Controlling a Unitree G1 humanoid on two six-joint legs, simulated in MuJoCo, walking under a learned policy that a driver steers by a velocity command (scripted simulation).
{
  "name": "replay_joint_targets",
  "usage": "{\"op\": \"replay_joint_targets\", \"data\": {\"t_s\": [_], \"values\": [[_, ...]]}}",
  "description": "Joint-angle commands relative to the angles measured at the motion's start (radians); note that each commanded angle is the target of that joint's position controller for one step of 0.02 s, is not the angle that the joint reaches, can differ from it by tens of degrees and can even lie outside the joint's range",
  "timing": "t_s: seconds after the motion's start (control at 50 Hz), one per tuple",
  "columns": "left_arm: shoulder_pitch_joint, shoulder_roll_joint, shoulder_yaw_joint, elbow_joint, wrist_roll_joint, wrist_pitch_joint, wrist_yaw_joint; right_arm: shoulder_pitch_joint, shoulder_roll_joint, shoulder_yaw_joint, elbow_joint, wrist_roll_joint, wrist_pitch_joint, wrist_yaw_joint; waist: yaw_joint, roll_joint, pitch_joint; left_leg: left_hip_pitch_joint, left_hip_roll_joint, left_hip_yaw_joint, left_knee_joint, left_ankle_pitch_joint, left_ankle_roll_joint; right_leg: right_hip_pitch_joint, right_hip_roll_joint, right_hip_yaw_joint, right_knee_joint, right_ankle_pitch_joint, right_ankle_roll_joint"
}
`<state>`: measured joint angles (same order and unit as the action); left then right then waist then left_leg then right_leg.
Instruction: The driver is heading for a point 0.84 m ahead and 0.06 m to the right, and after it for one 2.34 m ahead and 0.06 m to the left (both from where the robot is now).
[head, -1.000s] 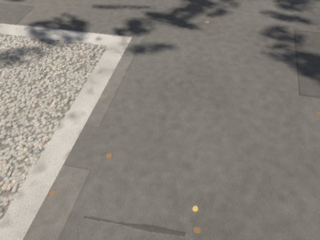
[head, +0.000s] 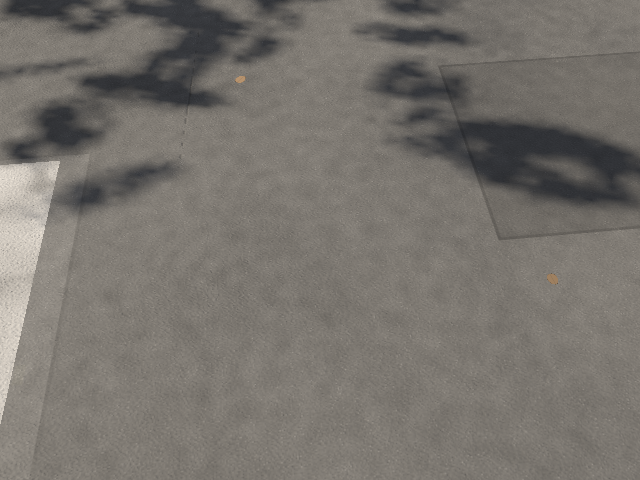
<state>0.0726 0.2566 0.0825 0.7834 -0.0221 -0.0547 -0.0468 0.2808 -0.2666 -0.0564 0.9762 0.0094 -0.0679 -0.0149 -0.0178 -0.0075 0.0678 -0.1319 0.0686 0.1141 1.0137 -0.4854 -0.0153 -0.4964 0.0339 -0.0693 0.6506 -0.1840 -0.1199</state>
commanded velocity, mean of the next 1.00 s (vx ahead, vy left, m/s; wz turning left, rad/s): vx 0.50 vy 0.00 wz -0.27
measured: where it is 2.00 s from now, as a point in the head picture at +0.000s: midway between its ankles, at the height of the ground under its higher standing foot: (394, 304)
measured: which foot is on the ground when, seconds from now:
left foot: up 0.00-0.40, down 0.42-0.98, up 1.00-1.00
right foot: down 0.00-0.44, up 0.46-0.94, down 0.96-1.00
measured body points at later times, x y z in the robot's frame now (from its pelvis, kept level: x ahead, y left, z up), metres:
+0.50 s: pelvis +0.31 +0.03 +0.01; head +0.33 +0.03 +0.46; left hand +0.41 +0.30 -0.12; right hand +0.43 -0.26 -0.08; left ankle +0.42 +0.11 -0.72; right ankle +0.12 -0.06 -0.65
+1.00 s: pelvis +0.56 -0.07 +0.01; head +0.60 -0.09 +0.46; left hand +0.85 +0.09 -0.06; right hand +0.47 -0.34 -0.13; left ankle +0.43 +0.11 -0.68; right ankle +0.64 -0.19 -0.72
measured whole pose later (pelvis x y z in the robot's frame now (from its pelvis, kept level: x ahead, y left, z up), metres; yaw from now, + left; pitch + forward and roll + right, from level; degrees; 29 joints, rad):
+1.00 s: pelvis +0.56 -0.07 +0.01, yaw -14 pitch +3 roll +1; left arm 0.02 0.25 0.04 0.69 0.00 -0.09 -0.03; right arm 0.39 -0.29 -0.05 0.96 0.01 -0.06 0.00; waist -0.08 0.01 0.02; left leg -0.10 0.02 -0.02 0.72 -0.46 0.01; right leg -0.48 0.00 -0.04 0.55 -0.11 -0.06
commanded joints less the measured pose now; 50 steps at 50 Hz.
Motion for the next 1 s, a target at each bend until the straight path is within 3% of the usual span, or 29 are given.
{"op": "replay_joint_targets", "data": {"t_s": [0.02,0.04,0.08,0.14,0.18,0.24,0.3,0.36,0.4,0.42,0.44,0.46,0.48,0.5,0.52,0.54,0.58,0.62,0.66,0.74,0.82,0.88,0.92,0.94,0.96,0.98,1.0], "values": [[0.280,0.177,0.049,0.004,0.012,-0.018,0.015,-0.133,-0.125,-0.014,-0.165,0.043,-0.097,0.022,0.123,-0.061,-0.246,-0.700,-0.016,-0.200,0.362,0.052,0.053,0.768,-0.321,0.650,-0.365,0.013,-0.235],[0.198,0.143,0.038,-0.015,0.007,-0.023,0.014,-0.124,-0.121,-0.018,-0.147,0.023,-0.098,0.014,0.069,0.016,-0.175,-0.634,0.026,-0.197,0.268,0.113,0.050,0.606,-0.272,0.529,-0.371,0.110,-0.202],[0.123,0.104,0.023,-0.045,0.018,-0.027,0.021,-0.087,-0.134,-0.034,-0.138,0.001,-0.068,0.010,0.004,0.000,-0.130,-0.493,0.066,-0.200,0.154,0.171,0.027,0.409,-0.217,0.422,-0.410,0.220,-0.177],[0.154,0.151,0.032,-0.045,0.009,-0.031,0.040,-0.123,-0.099,-0.031,-0.165,-0.022,-0.038,0.005,-0.006,-0.008,-0.098,-0.472,0.052,-0.169,0.000,0.250,-0.027,0.299,-0.186,0.350,-0.441,0.310,-0.181],[0.188,0.172,0.037,-0.042,0.007,-0.027,0.054,-0.212,-0.085,-0.025,-0.196,-0.024,-0.035,0.002,0.020,-0.026,-0.071,-0.482,0.027,-0.159,-0.162,0.373,-0.049,0.266,-0.155,0.315,-0.443,0.292,-0.158],[0.226,0.172,0.038,-0.035,0.004,-0.018,0.061,-0.316,-0.061,-0.012,-0.228,-0.015,-0.042,0.012,0.065,-0.069,-0.057,-0.409,-0.027,-0.148,-0.396,0.557,-0.045,0.230,-0.112,0.288,-0.426,0.172,-0.107],[0.273,0.156,0.033,-0.009,0.002,-0.019,0.060,-0.360,-0.078,-0.010,-0.246,-0.003,-0.053,0.027,0.093,-0.091,-0.057,-0.377,-0.034,-0.157,-0.482,0.627,-0.028,0.284,-0.150,0.322,-0.401,0.103,-0.091],[0.297,0.149,0.029,0.009,0.006,-0.013,0.066,-0.352,-0.115,-0.017,-0.253,-0.005,-0.068,0.043,0.082,-0.107,-0.053,-0.384,-0.029,-0.169,-0.526,0.534,0.014,0.406,-0.210,0.383,-0.325,0.139,-0.080],[0.284,0.155,0.030,0.007,0.012,-0.004,0.069,-0.272,-0.139,-0.028,-0.234,-0.007,-0.077,0.044,0.032,-0.125,-0.072,-0.291,-0.052,-0.135,-0.558,0.454,0.054,0.445,-0.210,0.390,-0.241,0.298,-0.059],[0.275,0.134,0.021,-0.001,0.015,-0.003,0.066,-0.161,-0.170,-0.044,-0.202,-0.016,-0.082,0.040,-0.019,-0.107,-0.144,-0.133,-0.051,-0.131,-0.564,0.461,0.087,0.432,-0.156,0.356,-0.108,0.414,-0.036],[0.277,0.101,0.003,-0.020,0.027,-0.002,0.065,0.002,-0.217,-0.056,-0.181,-0.027,-0.083,0.036,-0.085,-0.024,-0.291,0.128,0.090,-0.283,-0.531,0.461,0.149,0.308,-0.091,0.292,0.158,0.282,-0.001],[0.444,0.026,-0.016,-0.020,-0.001,-0.017,0.059,0.123,-0.299,-0.083,-0.132,-0.028,-0.069,0.042,-0.031,0.308,-0.411,0.478,0.300,-0.747,-0.625,0.238,0.325,-0.076,0.067,0.198,0.518,-0.209,0.082],[0.424,0.101,-0.010,-0.005,-0.015,-0.026,0.061,0.124,-0.205,-0.060,-0.128,0.006,-0.065,0.050,-0.060,0.268,-0.372,0.487,0.323,-0.913,-0.727,-0.008,0.324,-0.232,0.038,0.264,0.644,-0.385,0.081],[0.300,0.162,0.005,-0.028,-0.020,-0.030,0.060,0.055,-0.143,-0.042,-0.145,0.010,-0.062,0.048,-0.078,0.158,-0.219,0.362,0.286,-0.770,-0.740,-0.030,0.274,-0.291,-0.009,0.264,0.677,-0.304,0.073],[0.220,0.156,0.001,-0.050,-0.008,-0.033,0.062,-0.011,-0.127,-0.033,-0.163,-0.004,-0.054,0.045,-0.059,0.071,-0.152,0.234,0.245,-0.644,-0.750,0.064,0.245,-0.267,-0.057,0.215,0.648,-0.226,0.071],[0.175,0.145,0.003,-0.065,0.010,-0.036,0.061,-0.050,-0.108,-0.025,-0.164,-0.012,-0.050,0.045,-0.038,0.049,-0.089,0.122,0.209,-0.561,-0.775,0.180,0.243,-0.248,-0.092,0.194,0.579,-0.172,0.073],[0.197,0.116,0.004,-0.065,0.014,-0.032,0.057,-0.060,-0.084,-0.014,-0.158,-0.022,-0.052,0.043,0.001,0.095,-0.089,0.036,0.158,-0.458,-0.808,0.333,0.232,-0.159,-0.132,0.177,0.490,-0.123,0.075],[0.198,0.083,-0.004,-0.069,0.013,-0.025,0.056,-0.036,-0.104,-0.017,-0.143,-0.010,-0.055,0.040,0.009,0.101,-0.088,0.014,0.154,-0.395,-0.837,0.429,0.248,-0.157,-0.147,0.151,0.413,-0.113,0.089],[0.134,0.068,-0.012,-0.095,0.019,-0.023,0.057,-0.013,-0.139,-0.026,-0.130,-0.005,-0.052,0.031,-0.001,0.080,-0.072,0.013,0.160,-0.349,-0.866,0.500,0.259,-0.192,-0.157,0.133,0.303,-0.045,0.110],[0.016,0.045,-0.025,-0.122,0.015,-0.029,0.047,0.032,-0.156,-0.027,-0.110,0.006,-0.038,0.021,-0.037,0.077,-0.053,0.012,0.111,-0.232,-0.881,0.548,0.218,-0.147,-0.135,0.097,0.058,0.179,0.122],[-0.101,0.046,-0.030,-0.156,0.003,-0.035,0.029,0.110,-0.162,-0.024,-0.076,0.012,-0.022,0.020,-0.078,0.080,-0.022,0.062,0.131,-0.214,-0.856,0.533,0.206,-0.109,-0.101,0.072,-0.076,0.245,0.117],[-0.140,0.066,-0.026,-0.181,0.001,-0.043,0.012,0.127,-0.178,-0.028,-0.060,0.015,-0.005,0.016,-0.066,0.091,-0.008,0.157,0.180,-0.232,-0.803,0.596,0.189,-0.111,-0.087,0.074,-0.134,0.158,0.084],[-0.058,0.102,-0.009,-0.164,0.005,-0.047,0.010,0.101,-0.198,-0.034,-0.062,0.016,0.005,0.011,-0.003,0.107,-0.057,0.181,0.178,-0.212,-0.698,0.806,0.166,0.028,-0.052,0.047,-0.173,0.111,0.051],[0.073,0.140,0.012,-0.123,0.010,-0.046,0.015,0.088,-0.189,-0.030,-0.066,0.016,0.009,0.010,0.065,0.094,-0.137,0.149,0.137,-0.173,-0.551,0.932,0.143,0.216,-0.028,0.026,-0.198,0.129,0.021],[0.254,0.197,0.034,-0.080,0.019,-0.044,0.025,0.074,-0.160,-0.016,-0.089,0.002,0.007,0.008,0.140,0.055,-0.268,-0.008,0.091,-0.137,-0.316,0.825,0.110,0.506,-0.123,0.120,-0.148,0.166,-0.031],[0.364,0.301,0.058,-0.060,0.033,-0.035,0.031,0.173,-0.051,0.019,-0.115,-0.009,-0.014,0.013,0.124,-0.179,-0.419,-0.421,-0.065,-0.077,0.086,0.383,0.037,0.904,-0.381,0.546,-0.176,0.055,-0.182],[0.389,0.233,0.039,-0.050,0.019,-0.029,0.028,0.166,-0.080,0.015,-0.100,0.001,-0.037,0.021,0.133,-0.235,-0.478,-0.567,-0.097,-0.206,0.235,-0.089,0.040,0.927,-0.442,0.795,-0.313,-0.053,-0.223]]}}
